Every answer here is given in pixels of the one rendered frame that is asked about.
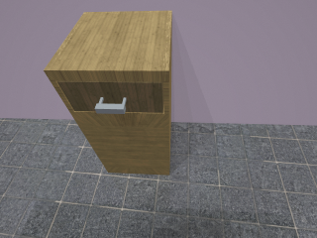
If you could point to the cabinet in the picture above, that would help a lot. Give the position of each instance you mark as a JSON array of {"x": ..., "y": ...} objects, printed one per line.
[{"x": 121, "y": 46}]

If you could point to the drawer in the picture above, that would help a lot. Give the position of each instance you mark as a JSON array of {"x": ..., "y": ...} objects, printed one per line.
[{"x": 142, "y": 96}]

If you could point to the handle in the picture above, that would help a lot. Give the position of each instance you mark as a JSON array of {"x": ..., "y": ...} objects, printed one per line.
[{"x": 110, "y": 108}]

